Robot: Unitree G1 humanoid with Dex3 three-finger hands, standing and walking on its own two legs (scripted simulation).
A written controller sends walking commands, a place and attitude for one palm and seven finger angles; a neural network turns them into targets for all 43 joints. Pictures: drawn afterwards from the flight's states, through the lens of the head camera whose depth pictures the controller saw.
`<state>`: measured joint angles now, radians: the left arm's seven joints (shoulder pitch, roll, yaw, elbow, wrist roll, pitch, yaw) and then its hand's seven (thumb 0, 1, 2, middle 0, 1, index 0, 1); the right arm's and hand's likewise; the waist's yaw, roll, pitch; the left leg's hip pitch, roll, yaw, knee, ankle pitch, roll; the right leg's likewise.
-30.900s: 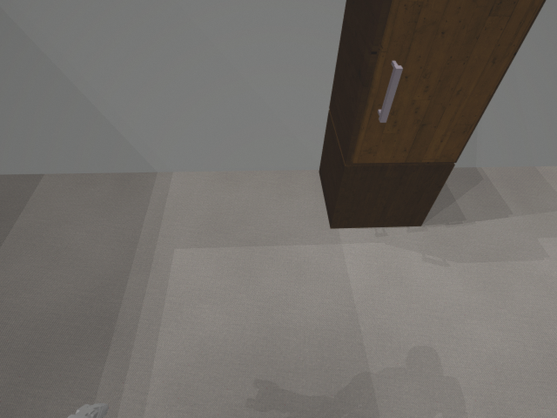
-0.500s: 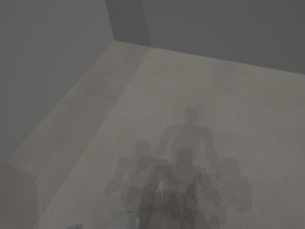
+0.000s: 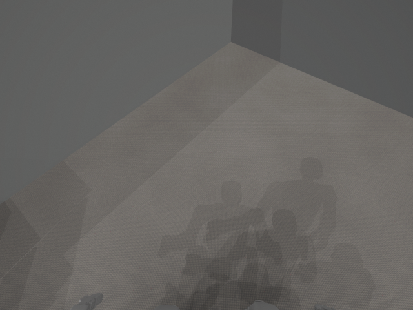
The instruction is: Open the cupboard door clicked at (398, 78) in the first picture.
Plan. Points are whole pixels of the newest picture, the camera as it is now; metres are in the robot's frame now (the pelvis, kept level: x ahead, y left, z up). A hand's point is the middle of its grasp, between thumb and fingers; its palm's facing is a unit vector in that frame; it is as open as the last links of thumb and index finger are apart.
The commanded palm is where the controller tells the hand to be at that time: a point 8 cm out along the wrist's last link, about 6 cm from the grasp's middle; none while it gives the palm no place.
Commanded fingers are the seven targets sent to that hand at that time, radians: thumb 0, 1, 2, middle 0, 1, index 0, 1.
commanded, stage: turn to face it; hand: left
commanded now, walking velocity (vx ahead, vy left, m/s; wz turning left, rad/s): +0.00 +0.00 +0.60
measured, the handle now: out of the picture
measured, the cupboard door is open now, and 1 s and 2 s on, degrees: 46 46 46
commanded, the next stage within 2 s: none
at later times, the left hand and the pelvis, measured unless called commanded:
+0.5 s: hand out of the picture -0.02 +0.18 -0.18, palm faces +0.37 -0.90 -0.24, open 7.4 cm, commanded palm none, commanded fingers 0.00 0.90 0.90 -0.20 -0.30 -0.20 -0.30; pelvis +0.00 -0.03 +0.00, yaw +20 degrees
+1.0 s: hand out of the picture -0.03 +0.11 -0.14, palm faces +0.58 -0.77 -0.27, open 7.4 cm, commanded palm none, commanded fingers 0.00 0.90 0.90 -0.20 -0.30 -0.20 -0.30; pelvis +0.03 -0.09 +0.02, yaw +38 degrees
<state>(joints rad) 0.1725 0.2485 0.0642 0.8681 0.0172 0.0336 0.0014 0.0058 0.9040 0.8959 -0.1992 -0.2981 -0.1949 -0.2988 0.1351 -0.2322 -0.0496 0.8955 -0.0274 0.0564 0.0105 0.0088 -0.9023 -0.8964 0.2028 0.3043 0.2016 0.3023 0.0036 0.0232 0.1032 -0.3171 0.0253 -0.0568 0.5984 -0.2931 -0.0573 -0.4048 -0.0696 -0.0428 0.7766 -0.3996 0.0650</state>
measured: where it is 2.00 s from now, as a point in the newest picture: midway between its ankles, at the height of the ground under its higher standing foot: outside the picture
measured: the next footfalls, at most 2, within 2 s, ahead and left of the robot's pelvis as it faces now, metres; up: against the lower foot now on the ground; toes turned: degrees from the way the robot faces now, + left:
right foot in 0.02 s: +0.07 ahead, -0.12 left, +0.00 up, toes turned -3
left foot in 0.46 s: -0.02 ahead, +0.09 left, +0.00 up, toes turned +24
